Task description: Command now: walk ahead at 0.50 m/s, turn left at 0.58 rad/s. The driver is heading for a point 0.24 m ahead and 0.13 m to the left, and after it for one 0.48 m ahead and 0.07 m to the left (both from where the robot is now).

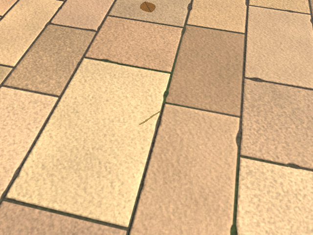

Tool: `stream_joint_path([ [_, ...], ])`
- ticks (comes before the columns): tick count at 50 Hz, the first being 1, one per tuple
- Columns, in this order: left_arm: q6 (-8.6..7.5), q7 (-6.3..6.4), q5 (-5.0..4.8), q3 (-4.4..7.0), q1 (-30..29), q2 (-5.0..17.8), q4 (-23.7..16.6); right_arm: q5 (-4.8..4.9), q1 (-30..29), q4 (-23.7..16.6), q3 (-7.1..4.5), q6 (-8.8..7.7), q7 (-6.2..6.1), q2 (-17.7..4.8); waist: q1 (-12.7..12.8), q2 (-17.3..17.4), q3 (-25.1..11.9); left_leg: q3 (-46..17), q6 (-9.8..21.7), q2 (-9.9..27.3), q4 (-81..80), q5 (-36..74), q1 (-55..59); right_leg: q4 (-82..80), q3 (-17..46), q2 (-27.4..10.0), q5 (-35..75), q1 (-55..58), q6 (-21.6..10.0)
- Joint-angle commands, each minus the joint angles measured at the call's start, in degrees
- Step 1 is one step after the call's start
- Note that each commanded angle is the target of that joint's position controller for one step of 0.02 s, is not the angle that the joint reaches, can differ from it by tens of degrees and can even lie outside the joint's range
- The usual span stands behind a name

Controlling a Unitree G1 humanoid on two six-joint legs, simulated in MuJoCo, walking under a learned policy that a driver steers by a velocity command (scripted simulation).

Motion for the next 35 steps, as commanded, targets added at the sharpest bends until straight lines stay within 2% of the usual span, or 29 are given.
stream_joint_path([
  [1,0.34,0.21,1.11,1.69,1.07,5.81,-3.47,0.00,-1.17,-4.80,-1.73,-1.45,-1.03,-7.88,2.06,2.45,-6.39,-19.46,11.38,15.24,-14.02,13.54,8.88,-6.54,1.84,-2.35,4.61,-7.71,1.50],
  [3,0.87,0.36,1.36,1.22,-2.80,4.49,-4.91,0.17,0.72,-4.34,-2.14,-1.43,-1.90,-9.45,1.12,2.50,-4.59,-16.76,10.63,13.81,-14.62,14.81,6.72,-14.09,1.13,-1.28,10.64,-8.79,3.16],
  [7,0.53,-0.38,0.76,0.34,-10.52,2.74,-7.27,0.46,3.46,-3.60,-2.20,-0.78,-2.63,-9.54,-2.01,5.20,-2.88,-13.90,6.95,10.30,-13.85,7.68,3.60,-30.66,0.52,2.22,24.86,-4.33,3.68],
  [10,0.00,-1.03,0.07,0.44,-13.92,3.71,-8.99,0.77,6.09,-2.47,-2.24,-0.43,-2.63,-9.42,-3.39,5.96,-2.50,-17.06,6.10,11.63,-11.50,4.73,5.64,-35.51,1.38,3.51,26.54,-2.54,2.98],
  [13,-0.87,-1.68,-0.02,1.05,-13.39,5.70,-9.42,0.75,6.79,-2.18,-2.18,0.17,-3.04,-8.98,-2.56,7.12,-2.95,-21.93,5.36,13.51,-6.20,4.96,10.92,-38.69,2.53,4.00,21.01,-1.46,1.41],
  [14,-1.18,-1.72,-0.09,1.35,-11.76,6.33,-9.12,0.66,6.39,-2.31,-2.25,0.40,-3.15,-9.09,-1.59,8.19,-3.30,-23.21,4.96,13.83,-4.36,6.57,11.72,-39.05,2.28,4.19,18.21,0.52,0.60],
  [15,-1.51,-1.58,-0.03,1.82,-7.92,6.97,-8.11,0.64,5.45,-2.66,-2.08,0.61,-3.16,-8.60,0.60,8.94,-4.54,-23.42,4.12,12.88,-1.53,9.26,11.50,-40.89,1.19,4.66,17.63,5.52,-0.57],
  [16,-1.84,-1.25,0.59,2.73,-1.74,8.76,-6.73,0.43,4.71,-3.33,-1.38,0.56,-2.99,-6.75,3.67,8.24,-8.81,-21.47,2.35,9.83,5.75,12.36,9.36,-41.43,1.86,2.97,18.20,15.69,-2.60],
  [17,-1.85,-0.77,1.42,3.55,7.49,11.91,-5.90,-0.54,4.77,-4.65,-0.14,0.42,-2.78,-3.76,7.32,2.36,-17.29,-16.68,0.06,6.12,21.71,4.31,1.66,-39.83,11.20,-6.70,15.01,31.23,-6.19],
  [18,-0.98,-0.97,1.80,4.54,12.25,16.03,-3.75,1.30,13.62,-6.16,0.87,-0.18,-2.67,-0.36,3.12,-18.11,-23.79,-10.05,-3.98,-1.54,40.11,-24.39,-19.53,-45.40,38.98,-19.54,3.39,49.03,-16.04],
  [19,-0.67,-1.24,0.21,3.36,10.92,10.34,-4.50,2.08,13.13,-4.58,-0.04,-0.22,-2.90,-6.79,4.40,-12.64,-20.14,-11.45,-4.61,3.60,47.63,-23.58,-26.86,-48.30,43.52,-20.09,-9.77,47.16,-15.28],
  [20,-0.22,-0.93,0.07,2.32,8.22,6.53,-5.36,1.65,6.39,-5.24,-0.95,0.06,-2.84,-10.09,6.09,-6.98,-12.53,-10.22,-4.89,5.65,48.98,-18.08,-28.51,-49.22,33.48,-17.29,-8.93,39.93,-12.44],
  [21,0.26,-0.80,0.71,1.83,5.22,5.69,-5.66,1.00,3.07,-5.92,-1.05,0.33,-2.93,-9.79,5.16,-3.18,-8.31,-8.31,-5.15,7.70,47.81,-13.91,-26.54,-50.13,25.74,-14.80,-1.67,32.48,-10.79],
  [22,0.56,-0.70,0.99,1.45,3.53,4.55,-5.26,0.34,0.94,-6.70,-1.19,0.35,-2.75,-9.01,4.21,-2.87,-5.06,-8.17,-5.20,9.22,45.06,-11.29,-25.27,-51.37,20.43,-12.67,4.43,26.88,-10.33],
  [23,0.47,-0.60,1.60,1.03,2.68,3.88,-4.94,0.49,0.75,-7.02,-1.17,0.54,-2.46,-7.67,2.90,-3.88,-3.49,-8.09,-5.22,10.17,43.11,-10.09,-22.06,-52.32,15.92,-10.89,12.43,22.44,-9.97],
  [24,0.25,-0.67,1.62,1.00,2.43,3.80,-4.47,0.72,1.46,-7.12,-0.98,0.81,-2.41,-6.24,1.99,-4.59,-3.15,-7.33,-5.51,10.13,41.16,-10.53,-19.88,-52.73,12.45,-9.99,21.06,20.16,-10.32],
  [26,-0.14,-0.82,1.22,1.36,2.44,5.18,-3.26,0.37,1.51,-7.87,-0.40,1.30,-2.60,-3.85,0.72,-4.25,-3.46,-5.75,-6.68,9.40,35.54,-11.81,-18.46,-52.16,6.91,-10.08,39.66,18.51,-12.05],
  [28,0.18,-0.59,0.75,1.96,1.79,7.29,-2.54,-0.25,0.17,-8.67,0.32,1.46,-2.49,-2.52,0.47,-4.15,-5.22,-4.35,-7.36,9.29,28.00,-7.02,-16.97,-52.01,2.80,-10.10,47.43,18.86,-12.75],
  [31,1.43,-0.09,-0.06,2.00,1.52,8.12,-1.64,-0.25,-3.24,-8.93,1.01,1.21,-1.42,-1.86,1.66,-4.59,-7.29,-1.41,-7.01,8.08,15.95,4.76,-9.46,-52.08,-3.07,-7.49,46.85,17.66,-11.10],
  [33,2.00,-0.02,-0.50,1.92,3.41,8.55,-0.41,-0.34,-6.28,-9.71,0.94,1.06,-0.81,-2.52,2.79,-4.50,-7.60,-1.04,-6.43,7.23,10.86,7.45,-7.43,-50.75,-3.23,-7.75,44.27,19.80,-10.28],
  [35,2.51,0.00,-1.13,2.03,3.89,9.43,0.45,-0.59,-7.50,-10.41,0.49,0.92,-0.48,-3.84,2.42,-4.78,-7.46,-1.12,-5.02,6.68,6.50,6.52,-5.68,-47.69,-2.17,-8.81,42.14,21.71,-9.32],
])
